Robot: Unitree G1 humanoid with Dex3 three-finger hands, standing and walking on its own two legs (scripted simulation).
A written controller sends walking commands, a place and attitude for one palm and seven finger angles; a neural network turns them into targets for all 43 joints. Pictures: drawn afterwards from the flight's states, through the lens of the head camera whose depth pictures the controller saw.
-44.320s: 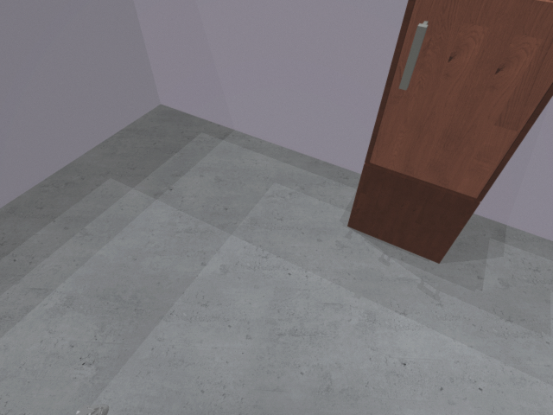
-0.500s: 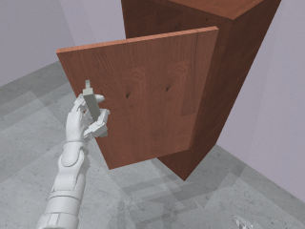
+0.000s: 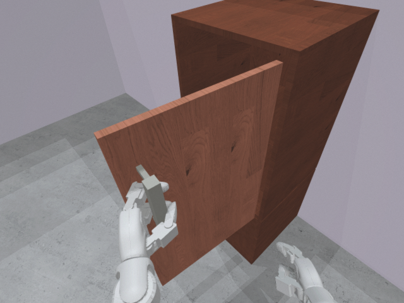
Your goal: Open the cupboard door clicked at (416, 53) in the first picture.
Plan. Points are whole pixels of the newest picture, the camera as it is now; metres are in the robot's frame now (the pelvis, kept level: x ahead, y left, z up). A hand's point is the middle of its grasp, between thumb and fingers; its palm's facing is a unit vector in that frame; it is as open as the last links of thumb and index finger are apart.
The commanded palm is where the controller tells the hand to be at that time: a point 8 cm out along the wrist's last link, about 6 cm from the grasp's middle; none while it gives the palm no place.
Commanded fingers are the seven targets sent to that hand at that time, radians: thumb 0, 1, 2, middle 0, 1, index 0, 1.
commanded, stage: open thumb and fingers to let go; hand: left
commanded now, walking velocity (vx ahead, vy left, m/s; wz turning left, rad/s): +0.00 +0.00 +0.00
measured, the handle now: (154, 205) +0.28 +0.11 +0.10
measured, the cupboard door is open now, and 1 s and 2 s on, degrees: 84 77 81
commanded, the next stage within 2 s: slide the hand sideways off the handle in 0.86 s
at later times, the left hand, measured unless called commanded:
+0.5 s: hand (163, 217) +0.25 +0.08 +0.11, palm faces +0.37 -0.93 +0.01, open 11.5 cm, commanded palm +0.20 +0.12 +0.10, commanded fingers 0.00 -0.50 0.30 -0.28 -1.10 -0.28 -1.10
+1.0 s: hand (158, 214) +0.25 +0.09 +0.10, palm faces +0.25 -0.97 -0.01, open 15.2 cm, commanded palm +0.20 +0.12 +0.10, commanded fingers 0.00 -0.50 0.30 -0.15 -0.30 -0.15 -0.30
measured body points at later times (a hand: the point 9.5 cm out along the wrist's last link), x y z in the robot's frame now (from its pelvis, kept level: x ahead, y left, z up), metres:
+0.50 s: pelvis -0.02 -0.01 +0.00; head -0.03 -0.03 +0.45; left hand +0.22 +0.13 +0.11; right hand +0.16 -0.22 -0.09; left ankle -0.01 +0.15 -0.72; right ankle -0.03 -0.07 -0.72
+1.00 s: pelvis -0.03 +0.04 +0.00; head -0.04 +0.02 +0.45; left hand +0.23 +0.14 +0.11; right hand +0.17 -0.16 -0.09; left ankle -0.01 +0.15 -0.72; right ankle -0.03 -0.07 -0.72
